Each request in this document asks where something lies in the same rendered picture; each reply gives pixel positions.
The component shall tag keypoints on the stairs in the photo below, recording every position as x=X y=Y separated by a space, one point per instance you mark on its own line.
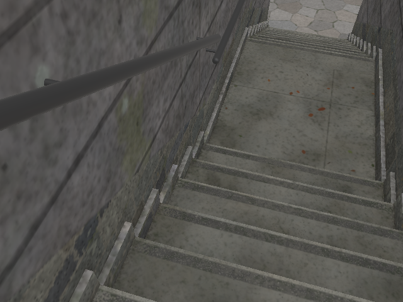
x=309 y=40
x=244 y=227

